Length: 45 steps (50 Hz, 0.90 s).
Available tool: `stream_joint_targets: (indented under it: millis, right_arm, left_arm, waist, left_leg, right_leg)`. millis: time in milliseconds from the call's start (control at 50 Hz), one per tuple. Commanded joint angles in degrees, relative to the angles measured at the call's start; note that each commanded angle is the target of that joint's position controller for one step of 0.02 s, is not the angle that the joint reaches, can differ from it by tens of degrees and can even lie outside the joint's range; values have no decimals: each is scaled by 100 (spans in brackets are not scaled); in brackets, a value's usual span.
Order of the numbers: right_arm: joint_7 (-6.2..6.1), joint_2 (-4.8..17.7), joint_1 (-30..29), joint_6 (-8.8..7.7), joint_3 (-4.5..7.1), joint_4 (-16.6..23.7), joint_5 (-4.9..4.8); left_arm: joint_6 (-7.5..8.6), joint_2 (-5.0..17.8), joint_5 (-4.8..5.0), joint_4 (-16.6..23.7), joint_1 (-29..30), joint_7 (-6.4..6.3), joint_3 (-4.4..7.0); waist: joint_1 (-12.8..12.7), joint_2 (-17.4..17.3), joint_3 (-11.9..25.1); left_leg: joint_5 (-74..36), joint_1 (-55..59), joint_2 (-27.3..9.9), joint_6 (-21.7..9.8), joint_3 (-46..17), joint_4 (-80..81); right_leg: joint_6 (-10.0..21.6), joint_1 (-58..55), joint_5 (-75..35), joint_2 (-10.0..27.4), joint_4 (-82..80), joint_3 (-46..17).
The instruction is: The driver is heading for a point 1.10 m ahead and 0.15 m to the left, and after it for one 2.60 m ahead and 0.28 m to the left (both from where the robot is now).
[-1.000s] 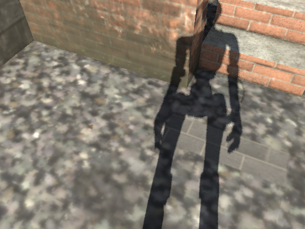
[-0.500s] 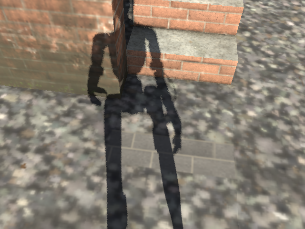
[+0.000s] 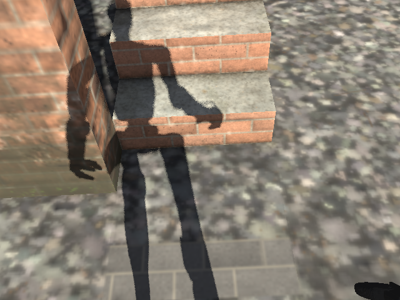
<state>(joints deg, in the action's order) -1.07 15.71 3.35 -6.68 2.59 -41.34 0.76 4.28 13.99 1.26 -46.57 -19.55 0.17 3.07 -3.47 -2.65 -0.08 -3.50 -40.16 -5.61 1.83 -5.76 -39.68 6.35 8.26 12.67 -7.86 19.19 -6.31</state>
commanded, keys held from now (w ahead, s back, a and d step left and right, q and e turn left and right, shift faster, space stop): w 0.66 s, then w+q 0.34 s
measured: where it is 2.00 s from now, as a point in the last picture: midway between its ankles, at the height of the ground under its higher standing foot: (210, 181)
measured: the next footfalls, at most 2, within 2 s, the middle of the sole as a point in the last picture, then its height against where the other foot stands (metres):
left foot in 0.16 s outside the picture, level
right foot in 0.70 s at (271, 283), level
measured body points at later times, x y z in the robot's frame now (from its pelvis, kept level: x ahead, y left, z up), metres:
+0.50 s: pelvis +0.28 +0.04 +0.00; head +0.31 +0.05 +0.45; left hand +0.48 +0.27 -0.10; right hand +0.27 -0.23 -0.12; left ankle +0.24 +0.14 -0.74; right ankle +0.40 -0.14 -0.68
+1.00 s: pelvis +0.54 -0.05 +0.00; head +0.55 -0.05 +0.45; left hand +0.58 +0.23 -0.12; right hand +0.68 -0.31 -0.11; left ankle +0.65 +0.14 -0.66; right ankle +0.51 -0.13 -0.74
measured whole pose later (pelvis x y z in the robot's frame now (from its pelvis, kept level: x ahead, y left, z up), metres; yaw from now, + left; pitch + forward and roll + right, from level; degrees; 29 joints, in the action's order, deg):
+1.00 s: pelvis +0.54 -0.05 +0.00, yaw +3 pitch +1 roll -2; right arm -0.1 17.3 13.1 -2.3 3.6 -44.3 -1.4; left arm 6.5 14.7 -0.7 -48.6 -18.5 0.8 3.4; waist -2.2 -3.3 -0.3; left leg 4.4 -41.6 -6.2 0.5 -5.6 -58.8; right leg 3.5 3.9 11.4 -2.9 14.4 9.4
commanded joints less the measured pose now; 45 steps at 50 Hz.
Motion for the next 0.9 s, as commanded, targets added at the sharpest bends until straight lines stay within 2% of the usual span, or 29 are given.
stream_joint_targets:
  millis: [20, 60, 120, 140, 160, 180, 200, 220, 240, 260, 280, 300, 360, 440, 500, 560, 620, 640, 660, 680, 700, 720, 740, 760, 780, 800, 820, 840, 900]
  right_arm:
    - [111, 246, -580, -126, 1, 476, -54]
    - [199, 349, -782, -187, 16, 598, -64]
    - [249, 516, -586, -246, 72, 648, -66]
    - [209, 673, -127, -269, 139, 548, -88]
    - [161, 872, 679, -286, 232, 361, -58]
    - [110, 1198, 1796, -267, 304, 243, -3]
    - [163, 1483, 2262, -191, 422, -50, -3]
    - [178, 852, 2191, -169, 278, -13, -122]
    - [152, 563, 1815, -131, 200, 52, -157]
    - [168, 592, 1470, -63, 169, 136, -57]
    - [198, 553, 1288, -31, 152, 147, -41]
    - [212, 514, 1200, -32, 120, 148, -13]
    - [257, 550, 1269, -64, 114, 4, -97]
    - [196, 793, 1564, 17, 170, -171, -129]
    - [204, 722, 1909, 47, 130, -304, -167]
    - [215, 849, 2133, 94, 142, -400, -181]
    - [157, 880, 2198, 150, 155, -514, -245]
    - [95, 1096, 2135, 210, 217, -554, -181]
    - [65, 1132, 2030, 249, 225, -543, -158]
    - [57, 1038, 2003, 274, 185, -538, -139]
    - [70, 815, 1871, 260, 81, -354, -107]
    - [96, 91, 2539, 159, -138, -237, -103]
    - [119, 361, 2548, 59, -87, -355, -213]
    - [137, 810, 2022, 46, 59, -234, -358]
    - [128, 811, 1659, 69, 71, -143, -338]
    - [110, 732, 1505, 130, 89, -130, -255]
    - [96, 662, 1624, 229, 124, -173, -233]
    - [100, 546, 1775, 309, 119, -243, -246]
    - [70, 394, 1748, 431, 144, -233, -235]
  left_arm:
    - [61, 819, 29, 214, -267, -64, 178]
    - [32, 798, 10, 137, -455, -78, 160]
    - [-52, 918, -34, 118, -396, -104, 188]
    - [-77, 950, -41, 155, -267, -112, 184]
    - [-79, 835, -93, 222, -138, -94, 127]
    - [-62, 632, -196, 360, -59, -86, 24]
    - [42, 202, -26, 308, -989, -39, -91]
    - [107, 699, 70, 220, -851, -30, -27]
    - [129, 967, 109, 327, -180, -10, 44]
    - [133, 934, -2, 402, 182, -10, 32]
    - [142, 847, -102, 466, 373, -3, 50]
    - [118, 754, -120, 482, 289, 4, 56]
    - [25, 461, -123, 503, 161, -18, -4]
    - [49, 370, -166, 811, 925, -24, -59]
    - [106, 323, -122, 935, 1410, 63, -75]
    - [152, 354, -76, 1131, 1951, 161, -72]
    - [196, 414, -1, 1302, 2167, 247, -58]
    - [242, 528, -19, 1291, 2076, 260, -21]
    - [265, 639, -42, 1212, 1745, 254, 40]
    - [276, 879, -75, 985, 1014, 209, 178]
    - [248, 1231, -127, 778, -71, 124, 303]
    - [194, 1809, -225, 695, -674, 85, 434]
    - [169, 1346, -176, 656, -855, 87, 321]
    - [177, 1062, -117, 650, -490, 78, 223]
    - [180, 880, -97, 694, -11, 86, 154]
    - [201, 691, -119, 689, 374, 118, 98]
    - [249, 567, -153, 671, 620, 137, 67]
    - [293, 562, -178, 614, 747, 151, 85]
    - [389, 669, -222, 416, 772, 134, 147]
  waist:
    - [-157, 716, -47]
    - [-219, 726, -73]
    - [-29, 907, -18]
    - [228, 988, 166]
    - [606, 920, 746]
    - [1054, 368, 1633]
    - [663, -1692, 2113]
    - [769, -1174, 1661]
    - [809, -521, 793]
    - [668, 180, 391]
    - [533, 341, 91]
    - [375, 168, 123]
    - [258, -141, 156]
    - [473, -89, 28]
    - [666, -153, -65]
    - [833, -200, -202]
    - [748, -327, -322]
    - [643, -330, -256]
    - [401, -334, -49]
    - [33, -200, 382]
    - [-428, 143, 1164]
    - [-258, 1589, 1996]
    - [-382, 1709, 2291]
    - [-329, 1233, 1313]
    - [-136, 873, 789]
    - [63, 698, 402]
    - [282, 836, 225]
    - [406, 928, 147]
    - [517, 708, -20]
  left_leg:
    - [-526, 633, 316, -45, 329, 734]
    - [-222, 482, 353, -184, 302, 956]
    - [618, 842, 483, -459, 407, 1239]
    - [786, 1502, 609, -596, 565, 1493]
    - [578, 2746, 432, -848, 430, 1439]
    - [522, 4420, -529, -1293, -650, 1306]
    - [1645, 6243, -1631, -2186, -3212, 1809]
    - [2600, 6062, -1691, -1997, -3748, 2219]
    - [2434, 5290, -1472, -1726, -2849, 2309]
    - [1680, 4512, -1197, -1579, -2152, 2441]
    - [1099, 3978, -966, -1553, -1748, 2608]
    - [762, 3669, -796, -1510, -1430, 2735]
    - [-7, 3273, -584, -1609, -801, 2992]
    - [-467, 3359, -515, -1538, -326, 3122]
    - [-403, 3509, -407, -1354, -8, 3037]
    - [-156, 3604, -551, -1295, -52, 2922]
    - [-198, 4124, -866, -1211, -244, 2678]
    - [-403, 4184, -885, -1145, -190, 2527]
    - [-1187, 4161, -824, -1068, -91, 2127]
    - [-1902, 3884, -550, -945, 70, 1250]
    - [-1201, 2912, -253, -748, 232, -197]
    - [1843, 567, 683, -342, 591, -2490]
    - [3593, -151, 749, -364, -253, -3386]
    - [3200, -567, 457, -410, -290, -3657]
    - [2658, -443, 166, -415, -111, -3419]
    - [2275, -207, -6, -373, -55, -3111]
    - [2002, 139, -162, -346, -87, -2895]
    - [1824, 438, -195, -301, -64, -2849]
    - [1272, 301, -177, -204, -154, -2694]
  right_leg:
    - [692, 263, -952, 1401, -449, -997]
    - [691, -268, -1148, 1627, -141, -1247]
    - [572, -770, -1968, 1833, 256, -1494]
    - [458, -785, -2832, 1682, 629, -1397]
    - [304, -507, -3443, 1362, 1533, -1153]
    - [96, 435, -2305, 945, 3191, -748]
    - [-319, 2680, 1258, 77, 4983, -280]
    - [-284, 3463, 1840, 404, 5606, -645]
    - [-272, 3687, 1319, 659, 5652, -528]
    - [-328, 3473, 883, 945, 5475, -197]
    - [-373, 3387, 631, 1121, 5117, -68]
    - [-405, 3107, 463, 1288, 4885, -32]
    - [-560, 2912, 317, 1395, 4374, 213]
    - [-677, 3180, -688, 1451, 3088, 344]
    - [-613, 3004, -1487, 1290, 2157, 471]
    - [-545, 2738, -1646, 1119, 1634, 586]
    - [-313, 2754, -1087, 1044, 1171, 551]
    - [-250, 2482, -877, 1017, 1059, 602]
    - [-152, 1893, -824, 866, 939, 740]
    - [-3, 775, -900, 737, 830, 804]
    - [300, -922, -1085, 1426, 993, 121]
    - [1088, -3129, -491, 2978, 768, -2313]
    - [1223, -3085, 195, 3237, 45, -3541]
    - [925, -2296, 387, 3058, -82, -2656]
    - [728, -1425, 142, 2814, -249, -1839]
    - [617, -696, -149, 2552, -499, -1295]
    - [522, -192, -374, 2349, -746, -817]
    - [496, 168, -574, 2241, -947, -508]
    - [500, 346, -1495, 2151, -1162, 290]
Velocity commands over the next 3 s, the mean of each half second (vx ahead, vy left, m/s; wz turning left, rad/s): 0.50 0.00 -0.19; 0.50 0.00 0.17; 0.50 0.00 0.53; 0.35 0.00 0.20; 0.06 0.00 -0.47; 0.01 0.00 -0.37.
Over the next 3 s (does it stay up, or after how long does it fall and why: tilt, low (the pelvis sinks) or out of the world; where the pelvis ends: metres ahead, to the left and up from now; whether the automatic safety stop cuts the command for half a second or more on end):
stays up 0.88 0.01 -0.01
